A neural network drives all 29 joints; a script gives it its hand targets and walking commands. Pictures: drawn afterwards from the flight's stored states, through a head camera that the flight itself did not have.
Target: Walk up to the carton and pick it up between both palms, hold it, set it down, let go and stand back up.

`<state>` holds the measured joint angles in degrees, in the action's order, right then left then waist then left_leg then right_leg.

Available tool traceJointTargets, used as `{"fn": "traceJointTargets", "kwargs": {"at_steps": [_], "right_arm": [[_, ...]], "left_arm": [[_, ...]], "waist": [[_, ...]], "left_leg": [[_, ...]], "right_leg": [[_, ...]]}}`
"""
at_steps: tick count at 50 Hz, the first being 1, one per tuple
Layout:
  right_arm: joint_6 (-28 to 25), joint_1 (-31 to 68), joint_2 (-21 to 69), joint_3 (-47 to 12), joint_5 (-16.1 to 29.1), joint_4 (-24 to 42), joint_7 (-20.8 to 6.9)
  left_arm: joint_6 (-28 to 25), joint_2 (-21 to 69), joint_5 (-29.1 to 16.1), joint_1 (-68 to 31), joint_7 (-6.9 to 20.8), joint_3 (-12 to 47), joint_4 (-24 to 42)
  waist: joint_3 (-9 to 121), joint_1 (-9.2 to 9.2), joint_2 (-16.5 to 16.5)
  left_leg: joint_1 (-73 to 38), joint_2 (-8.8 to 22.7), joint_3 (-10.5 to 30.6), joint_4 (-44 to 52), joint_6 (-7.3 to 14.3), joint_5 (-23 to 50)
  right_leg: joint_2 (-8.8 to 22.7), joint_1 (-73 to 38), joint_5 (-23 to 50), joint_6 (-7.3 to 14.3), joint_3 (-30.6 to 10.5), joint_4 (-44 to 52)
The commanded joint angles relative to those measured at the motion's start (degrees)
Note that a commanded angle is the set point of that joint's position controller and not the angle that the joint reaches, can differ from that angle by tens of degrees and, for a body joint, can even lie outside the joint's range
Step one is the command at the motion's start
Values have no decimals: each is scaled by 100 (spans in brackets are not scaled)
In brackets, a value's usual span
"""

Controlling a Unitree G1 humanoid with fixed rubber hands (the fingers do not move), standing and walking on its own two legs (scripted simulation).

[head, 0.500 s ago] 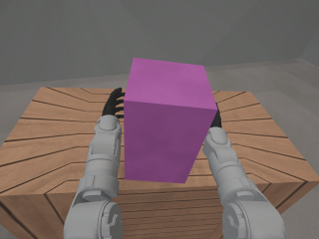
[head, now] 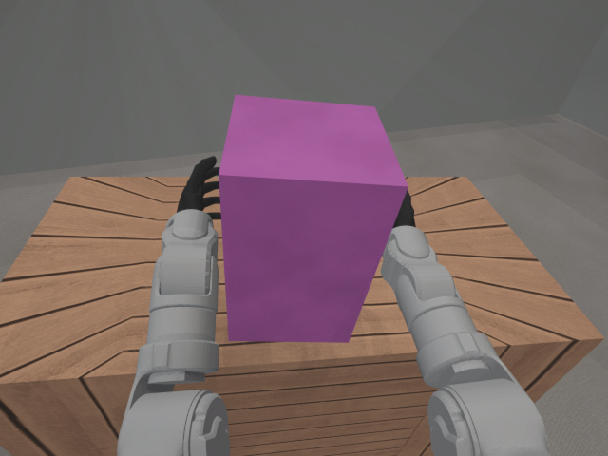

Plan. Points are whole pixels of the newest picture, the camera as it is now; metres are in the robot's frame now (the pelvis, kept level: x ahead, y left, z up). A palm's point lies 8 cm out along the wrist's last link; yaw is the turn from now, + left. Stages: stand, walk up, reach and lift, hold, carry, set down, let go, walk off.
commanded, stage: reach and lift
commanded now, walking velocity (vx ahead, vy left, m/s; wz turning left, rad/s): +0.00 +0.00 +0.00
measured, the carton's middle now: (297, 230) +0.38 +0.00 +0.15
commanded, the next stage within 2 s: hold in 0.90 s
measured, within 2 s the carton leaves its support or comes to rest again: neither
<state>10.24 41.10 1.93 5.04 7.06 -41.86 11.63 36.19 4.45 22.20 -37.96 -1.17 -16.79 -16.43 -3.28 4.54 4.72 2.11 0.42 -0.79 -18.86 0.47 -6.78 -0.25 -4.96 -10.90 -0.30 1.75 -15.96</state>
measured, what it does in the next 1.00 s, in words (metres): stands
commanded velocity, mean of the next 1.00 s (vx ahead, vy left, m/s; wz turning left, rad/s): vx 0.00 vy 0.00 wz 0.00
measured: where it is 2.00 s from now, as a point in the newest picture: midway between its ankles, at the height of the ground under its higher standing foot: outside the picture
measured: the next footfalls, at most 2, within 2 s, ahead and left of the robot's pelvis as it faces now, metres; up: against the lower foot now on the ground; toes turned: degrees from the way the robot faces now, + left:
none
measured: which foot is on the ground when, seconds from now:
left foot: down 0.00-1.00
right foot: down 0.00-1.00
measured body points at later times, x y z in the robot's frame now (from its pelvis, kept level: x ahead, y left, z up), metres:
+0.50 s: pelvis +0.00 +0.00 +0.00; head -0.05 +0.03 +0.45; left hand +0.39 +0.14 +0.19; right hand +0.38 -0.14 +0.18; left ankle +0.05 +0.11 -0.75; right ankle -0.01 -0.12 -0.75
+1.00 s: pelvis +0.01 +0.00 +0.00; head -0.05 +0.02 +0.45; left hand +0.39 +0.14 +0.21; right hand +0.39 -0.13 +0.20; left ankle +0.05 +0.11 -0.75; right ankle -0.01 -0.12 -0.75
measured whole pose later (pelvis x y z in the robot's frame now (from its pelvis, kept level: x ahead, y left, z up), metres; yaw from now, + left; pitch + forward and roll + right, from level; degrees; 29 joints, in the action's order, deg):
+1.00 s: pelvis +0.01 +0.00 +0.00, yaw +0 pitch -10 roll -1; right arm 18.0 43.2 0.0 0.4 11.9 -35.7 14.7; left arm 43.1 3.1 21.2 -39.2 0.2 -17.1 -10.8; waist -2.4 5.5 3.4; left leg 1.9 0.6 -0.4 -19.3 0.2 -7.4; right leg -0.4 -5.4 -11.5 -0.1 2.1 -16.0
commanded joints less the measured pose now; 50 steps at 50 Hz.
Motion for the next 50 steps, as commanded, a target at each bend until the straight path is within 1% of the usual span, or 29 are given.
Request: {"fn": "traceJointTargets", "kwargs": {"at_steps": [1, 8, 13, 21, 28, 36, 45, 50], "right_arm": [[-327, 4826, 2726, -1790, 343, 1911, -590], [-202, 4990, 2796, -1745, 294, 1996, -611], [-139, 5055, 2784, -1683, 265, 1933, -610], [-57, 5054, 2784, -1734, 342, 1884, -541], [16, 5097, 2855, -1971, 547, 2104, -454], [179, 5115, 2875, -2184, 761, 2327, -369], [381, 5089, 2842, -2208, 875, 2364, -306], [470, 5136, 2877, -2337, 1012, 2551, -265]], "left_arm": [[-241, 3217, -856, -3909, 823, 2576, 763], [-144, 3230, -930, -4102, 784, 2637, 790], [-76, 3201, -910, -4127, 790, 2547, 676], [13, 3096, -835, -4080, 882, 2359, 625], [35, 3097, -926, -4171, 895, 2504, 861], [126, 3110, -1029, -4189, 871, 2657, 1044], [268, 3077, -1032, -4211, 919, 2637, 1101], [328, 3097, -1108, -4256, 911, 2731, 1277]], "waist": [[2356, 79, -654], [2348, 68, -628], [2362, 60, -607], [2350, 70, -542], [2484, 117, -607], [2484, 129, -646], [2374, 161, -634], [2532, 164, -674]], "left_leg": [[-1625, -70, -74, -56, -153, 1299], [-1521, -44, -80, 60, -71, 832], [-1498, -49, -99, 92, -31, 712], [-1483, -100, -133, 67, 0, 871], [-1572, -128, -92, -63, -52, 1246], [-1600, -130, -43, -125, -89, 1415], [-1575, -132, -39, -84, -112, 1377], [-1629, -140, -24, -145, -140, 1549]], "right_leg": [[-208, 638, 1055, -261, 327, 269], [-196, 815, 628, -233, 317, 298], [-183, 814, 587, -243, 304, 313], [-179, 612, 910, -310, 291, 301], [-202, 520, 1271, -344, 290, 245], [-232, 541, 1348, -349, 282, 225], [-252, 541, 1285, -354, 276, 250], [-274, 501, 1396, -356, 267, 222]]}}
